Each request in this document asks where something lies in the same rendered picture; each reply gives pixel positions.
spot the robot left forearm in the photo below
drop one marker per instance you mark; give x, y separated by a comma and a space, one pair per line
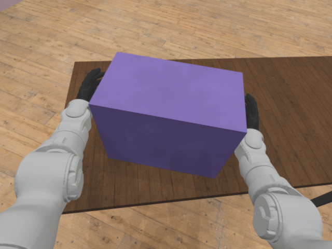
70, 136

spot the left robot upper arm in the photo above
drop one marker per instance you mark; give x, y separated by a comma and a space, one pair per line
46, 183

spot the robot right hand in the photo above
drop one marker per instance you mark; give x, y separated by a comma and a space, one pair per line
252, 119

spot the table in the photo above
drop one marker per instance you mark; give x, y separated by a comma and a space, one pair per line
294, 101

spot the robot left hand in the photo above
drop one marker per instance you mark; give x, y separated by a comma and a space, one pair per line
89, 84

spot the right robot upper arm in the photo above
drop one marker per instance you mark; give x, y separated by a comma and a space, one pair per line
288, 222

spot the carton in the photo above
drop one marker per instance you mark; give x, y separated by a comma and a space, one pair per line
170, 115

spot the robot right forearm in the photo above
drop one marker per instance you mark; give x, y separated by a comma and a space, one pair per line
255, 167

